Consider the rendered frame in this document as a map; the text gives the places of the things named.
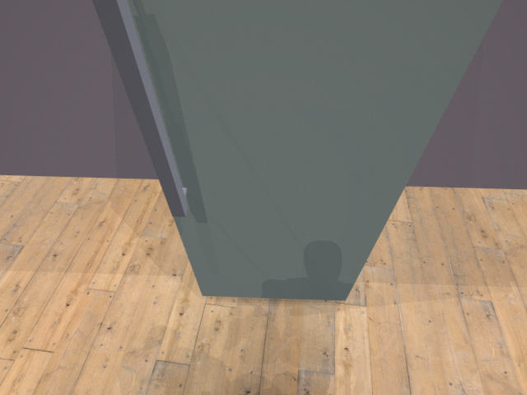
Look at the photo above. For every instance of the handle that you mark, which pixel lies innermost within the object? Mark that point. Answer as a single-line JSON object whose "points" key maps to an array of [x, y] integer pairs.
{"points": [[117, 23]]}

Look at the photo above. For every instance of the fridge door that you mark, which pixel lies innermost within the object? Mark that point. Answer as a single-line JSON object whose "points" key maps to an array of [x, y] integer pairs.
{"points": [[295, 126]]}

